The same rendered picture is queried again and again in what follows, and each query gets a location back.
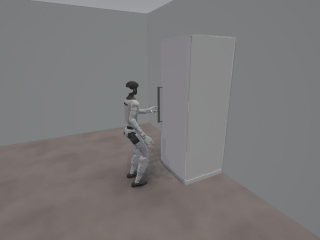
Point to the right robot forearm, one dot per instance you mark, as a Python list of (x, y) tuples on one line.
[(138, 129)]

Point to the fridge door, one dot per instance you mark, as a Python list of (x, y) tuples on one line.
[(175, 76)]

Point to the left robot hand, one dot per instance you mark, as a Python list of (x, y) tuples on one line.
[(152, 109)]

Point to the handle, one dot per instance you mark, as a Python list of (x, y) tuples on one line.
[(158, 104)]

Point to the right robot hand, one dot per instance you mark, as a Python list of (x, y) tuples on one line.
[(147, 141)]

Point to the left robot forearm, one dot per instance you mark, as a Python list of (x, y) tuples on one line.
[(144, 111)]

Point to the humanoid robot head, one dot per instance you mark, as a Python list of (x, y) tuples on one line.
[(133, 86)]

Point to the robot right upper arm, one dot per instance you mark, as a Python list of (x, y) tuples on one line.
[(134, 107)]

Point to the robot right thigh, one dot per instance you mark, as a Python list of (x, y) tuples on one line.
[(136, 139)]

